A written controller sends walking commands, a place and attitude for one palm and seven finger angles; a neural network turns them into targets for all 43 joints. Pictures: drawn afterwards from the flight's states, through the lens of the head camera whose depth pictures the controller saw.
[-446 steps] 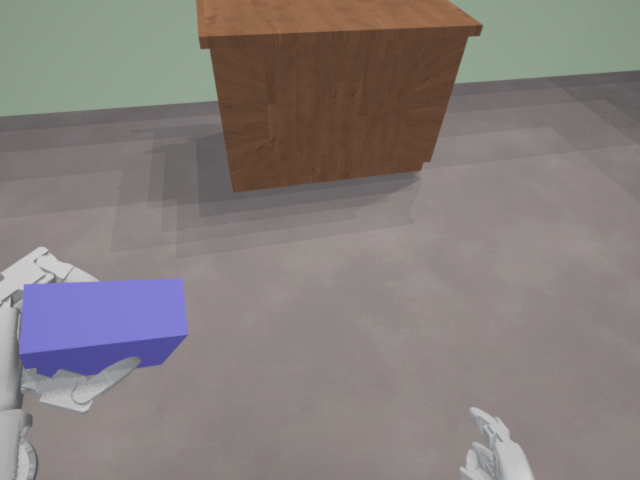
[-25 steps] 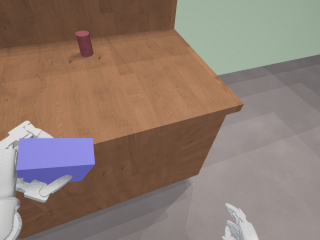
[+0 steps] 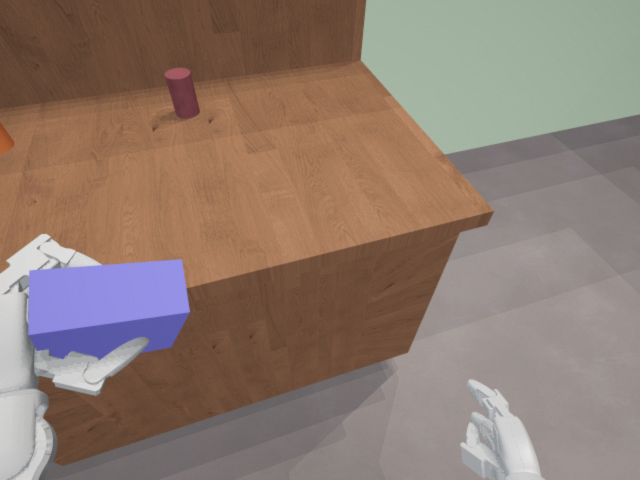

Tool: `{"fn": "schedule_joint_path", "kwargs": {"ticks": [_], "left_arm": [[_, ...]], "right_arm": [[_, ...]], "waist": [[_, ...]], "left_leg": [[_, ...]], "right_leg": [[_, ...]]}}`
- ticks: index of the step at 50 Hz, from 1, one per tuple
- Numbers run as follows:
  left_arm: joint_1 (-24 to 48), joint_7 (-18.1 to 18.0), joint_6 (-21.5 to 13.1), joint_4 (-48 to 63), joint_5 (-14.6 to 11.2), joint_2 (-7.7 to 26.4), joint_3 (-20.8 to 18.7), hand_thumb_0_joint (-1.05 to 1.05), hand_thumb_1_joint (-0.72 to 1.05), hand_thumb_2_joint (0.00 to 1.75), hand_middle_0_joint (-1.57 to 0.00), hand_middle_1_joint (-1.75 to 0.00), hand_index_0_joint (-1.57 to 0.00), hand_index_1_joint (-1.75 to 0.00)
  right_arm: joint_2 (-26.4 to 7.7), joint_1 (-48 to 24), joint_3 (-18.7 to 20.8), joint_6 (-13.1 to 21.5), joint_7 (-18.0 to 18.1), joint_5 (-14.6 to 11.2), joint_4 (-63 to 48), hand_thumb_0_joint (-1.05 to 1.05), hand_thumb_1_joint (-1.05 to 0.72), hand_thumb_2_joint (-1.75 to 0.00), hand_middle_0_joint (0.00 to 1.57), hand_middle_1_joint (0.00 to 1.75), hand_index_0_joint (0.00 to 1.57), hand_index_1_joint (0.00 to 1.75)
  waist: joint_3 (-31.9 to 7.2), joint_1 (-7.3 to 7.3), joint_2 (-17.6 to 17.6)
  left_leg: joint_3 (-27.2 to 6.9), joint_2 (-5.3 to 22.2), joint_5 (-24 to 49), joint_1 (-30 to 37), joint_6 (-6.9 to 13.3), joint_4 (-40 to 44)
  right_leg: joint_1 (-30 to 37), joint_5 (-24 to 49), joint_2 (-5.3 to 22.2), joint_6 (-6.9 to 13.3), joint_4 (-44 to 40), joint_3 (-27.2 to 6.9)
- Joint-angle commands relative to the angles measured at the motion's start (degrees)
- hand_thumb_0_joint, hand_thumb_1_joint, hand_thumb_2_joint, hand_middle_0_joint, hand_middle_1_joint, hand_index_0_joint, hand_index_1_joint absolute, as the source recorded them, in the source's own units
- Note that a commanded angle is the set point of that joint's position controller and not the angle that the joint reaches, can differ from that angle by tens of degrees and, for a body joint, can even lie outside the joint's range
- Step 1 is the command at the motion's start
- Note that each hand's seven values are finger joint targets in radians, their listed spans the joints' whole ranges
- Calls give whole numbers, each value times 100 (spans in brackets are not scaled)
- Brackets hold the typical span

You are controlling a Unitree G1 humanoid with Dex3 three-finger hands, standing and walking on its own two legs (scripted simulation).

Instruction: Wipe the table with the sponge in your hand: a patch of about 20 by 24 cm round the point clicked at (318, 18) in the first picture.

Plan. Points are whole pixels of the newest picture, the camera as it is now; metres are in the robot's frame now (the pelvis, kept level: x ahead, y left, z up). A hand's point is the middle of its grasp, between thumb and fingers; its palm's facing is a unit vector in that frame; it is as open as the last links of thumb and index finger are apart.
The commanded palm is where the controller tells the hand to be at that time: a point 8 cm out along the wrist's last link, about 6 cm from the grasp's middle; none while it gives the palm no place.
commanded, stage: look again from close up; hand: left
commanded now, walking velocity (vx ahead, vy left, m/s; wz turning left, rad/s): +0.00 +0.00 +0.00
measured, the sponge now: (134, 313) +0.24 +0.21 +0.14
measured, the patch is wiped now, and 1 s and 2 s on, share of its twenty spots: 0.00 0.00 0.00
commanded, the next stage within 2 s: shuffle to correct the standing spot in 0.18 s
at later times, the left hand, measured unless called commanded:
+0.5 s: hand (94, 302) +0.24 +0.24 +0.16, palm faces +0.43 -0.83 -0.35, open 9.7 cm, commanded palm +0.18 +0.27 +0.17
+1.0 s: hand (108, 236) +0.31 +0.26 +0.16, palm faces +0.38 -0.81 -0.45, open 9.7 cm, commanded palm +0.26 +0.30 +0.17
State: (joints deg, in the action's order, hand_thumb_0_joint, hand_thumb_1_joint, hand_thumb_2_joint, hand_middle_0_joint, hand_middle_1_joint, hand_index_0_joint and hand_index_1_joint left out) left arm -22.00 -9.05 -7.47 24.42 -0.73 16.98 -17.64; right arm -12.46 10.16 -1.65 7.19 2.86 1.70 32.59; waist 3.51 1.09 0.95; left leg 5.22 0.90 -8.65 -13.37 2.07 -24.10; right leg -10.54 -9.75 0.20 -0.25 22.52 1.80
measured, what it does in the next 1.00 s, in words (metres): lifts its right foot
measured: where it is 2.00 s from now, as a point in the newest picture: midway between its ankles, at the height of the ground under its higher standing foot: outside the picture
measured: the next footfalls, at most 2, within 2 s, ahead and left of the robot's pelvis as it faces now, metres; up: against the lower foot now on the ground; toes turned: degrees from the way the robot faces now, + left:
right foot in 1.10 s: +0.19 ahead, -0.03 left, +0.00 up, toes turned +1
left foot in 1.50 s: +0.21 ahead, +0.24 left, +0.00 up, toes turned +0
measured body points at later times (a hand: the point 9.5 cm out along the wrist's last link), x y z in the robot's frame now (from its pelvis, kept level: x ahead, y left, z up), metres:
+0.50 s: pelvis +0.02 -0.01 +0.00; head +0.03 -0.01 +0.45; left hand +0.21 +0.28 +0.18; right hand +0.20 -0.24 -0.08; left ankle +0.05 +0.09 -0.74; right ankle +0.03 -0.12 -0.74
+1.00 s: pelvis +0.09 +0.02 -0.02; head +0.11 +0.01 +0.43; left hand +0.29 +0.30 +0.19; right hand +0.25 -0.22 -0.10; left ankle +0.05 +0.09 -0.74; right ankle +0.07 -0.08 -0.71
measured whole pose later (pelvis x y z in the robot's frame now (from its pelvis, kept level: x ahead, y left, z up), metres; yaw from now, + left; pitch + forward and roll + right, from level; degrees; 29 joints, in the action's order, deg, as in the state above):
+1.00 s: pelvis +0.09 +0.02 -0.02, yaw -2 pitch -2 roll +1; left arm -27.7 -8.9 -8.8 30.0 -3.0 22.4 -22.5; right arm -11.7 10.9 0.4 4.8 1.8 0.5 32.9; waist 4.8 -0.4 0.0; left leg 8.1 -2.1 -21.5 -8.9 4.1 -32.0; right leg -21.1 -25.8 2.2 -0.2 52.8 3.3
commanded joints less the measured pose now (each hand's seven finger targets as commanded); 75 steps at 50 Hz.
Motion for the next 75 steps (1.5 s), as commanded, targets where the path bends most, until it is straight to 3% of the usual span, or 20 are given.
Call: {"fn": "schedule_joint_path", "kwargs": {"ticks": [1,14,24,32,39,42,43,44,45,48,52,53,54,55,56,59,62,71,73,75], "left_arm": [[158,-151,-516,1546,-148,1178,-864,0,10,130,-120,-160,-120,-160],[270,-88,-450,1392,-235,1224,-775,0,10,130,-120,-160,-120,-160],[310,-141,-439,1373,-234,1210,-777,0,10,130,-120,-160,-120,-160],[193,-87,-450,1250,-250,1172,-796,0,10,130,-120,-160,-120,-160],[-40,-144,-635,1845,-283,1550,-1123,0,10,130,-120,-160,-120,-160],[-178,-124,-696,2014,-353,1520,-1200,0,10,130,-120,-160,-120,-160],[-264,-110,-696,2026,-373,1549,-1260,0,10,130,-120,-160,-120,-160],[-266,-99,-694,2137,-338,1620,-1247,0,10,130,-120,-160,-120,-160],[-258,-92,-653,2048,-274,1514,-1156,0,10,130,-120,-160,-120,-160],[-42,-81,-514,1828,-258,1326,-972,0,10,130,-120,-160,-120,-160],[-386,-110,-436,1489,-289,1337,-972,0,10,130,-120,-160,-120,-160],[-460,-115,-456,1375,-296,1367,-1027,0,10,130,-120,-160,-120,-160],[-588,-118,-477,1292,-294,1427,-1045,0,10,130,-120,-160,-120,-160],[-469,-90,-525,1339,-328,1574,-1148,0,10,130,-120,-160,-120,-160],[-262,-48,-644,1501,-359,1518,-1164,0,10,130,-120,-160,-120,-160],[-381,38,-758,1761,-354,1799,-1500,0,10,130,-120,-160,-120,-160],[-243,15,-869,1631,-282,1547,-1291,0,10,130,-120,-160,-120,-160],[-442,-71,-666,1425,-326,1296,-1104,0,10,130,-120,-160,-120,-160],[-447,-69,-632,1568,-346,1232,-1111,0,10,130,-120,-160,-120,-160],[-415,-45,-638,1859,-332,1174,-1026,0,10,130,-120,-160,-120,-160]], "right_arm": [[-595,-634,256,285,38,-44,-957,0,-90,-90,20,30,20,30],[-690,-572,326,159,111,-111,-839,0,-90,-90,20,30,20,30],[-763,-581,355,129,127,-28,-856,0,-90,-90,20,30,20,30],[-728,-521,350,82,98,-116,-914,0,-90,-90,20,30,20,30],[-702,-529,397,33,-38,-176,-881,0,-90,-90,20,30,20,30],[-736,-478,415,-25,-66,-210,-863,0,-90,-90,20,30,20,30],[-764,-470,425,-41,-47,-214,-880,0,-90,-90,20,30,20,30],[-751,-407,452,-15,-44,-187,-866,0,-90,-90,20,30,20,30],[-662,-352,448,-2,-83,-130,-850,0,-90,-90,20,30,20,30],[-704,-302,468,78,-75,-157,-829,0,-90,-90,20,30,20,30],[-715,-494,365,111,-43,-184,-856,0,-90,-90,20,30,20,30],[-738,-600,360,86,-35,-184,-851,0,-90,-90,20,30,20,30],[-704,-615,362,45,-38,-193,-843,0,-90,-90,20,30,20,30],[-640,-652,426,31,-56,-203,-911,0,-90,-90,20,30,20,30],[-817,-566,473,4,-97,-129,-854,0,-90,-90,20,30,20,30],[-760,-440,481,-144,-250,-193,-681,0,-90,-90,20,30,20,30],[-653,-554,399,-174,-196,-198,-613,0,-90,-90,20,30,20,30],[-530,-553,503,156,-18,-243,-694,0,-90,-90,20,30,20,30],[-615,-559,526,137,31,-248,-734,0,-90,-90,20,30,20,30],[-768,-530,544,108,81,-262,-836,0,-90,-90,20,30,20,30]], "waist": [[-1026,16,170],[-838,-60,132],[-562,-112,341],[-703,-84,186],[-1057,-82,-369],[-1127,-197,280],[-1122,-219,791],[-1126,-264,1410],[-997,-267,1534],[-540,-241,735],[-685,-77,595],[-827,28,368],[-1079,77,-337],[-1153,31,-1408],[-963,-71,-858],[-616,-112,-101],[-677,-147,-312],[-776,15,-1219],[-852,8,-693],[-983,-34,408]], "left_leg": [[-491,170,-132,233,-200,195],[-501,137,153,452,-160,246],[-707,305,-1688,115,-14,314],[-791,461,-725,-101,167,-59],[-211,24,275,-641,-29,-1524],[-539,205,1640,519,71,-765],[-1033,523,2559,1305,206,-503],[-1572,925,3678,2392,331,-233],[-1888,1230,3533,2576,457,-29],[-1334,1129,2481,1588,595,253],[-527,716,1961,324,330,-274],[-462,638,1454,-327,291,-954],[-292,358,838,-1173,214,-2277],[-95,-204,-1163,-2196,48,-4093],[-812,-112,-1845,-2413,-111,-5018],[-1173,329,-1333,-2529,-237,-5126],[-877,396,-739,-2084,-288,-4440],[189,-15,-245,84,-142,-888],[-396,307,437,468,-18,-419],[-1679,1346,1523,888,401,193]], "right_leg": [[254,392,307,171,-566,-432],[42,357,217,40,-748,-292],[-375,-1137,195,337,-259,-619],[-25,79,191,340,628,-393],[947,1952,1203,802,698,-1432],[146,1890,640,386,1683,-596],[-748,1058,181,120,2360,-52],[-2050,-904,-64,-44,3130,257],[-2548,-1940,-61,-7,3650,237],[-2149,-1674,177,9,3057,407],[-41,-501,36,73,1061,833],[853,-91,105,157,523,683],[1751,336,712,491,292,-233],[1937,795,2121,1151,-130,-2630],[1146,63,2699,1358,-619,-3495],[493,21,2248,1189,-446,-2459],[230,1504,1773,890,-332,-1122],[25,937,1466,404,244,-311],[-141,466,955,127,819,-105],[-845,-914,294,-148,1703,144]]}}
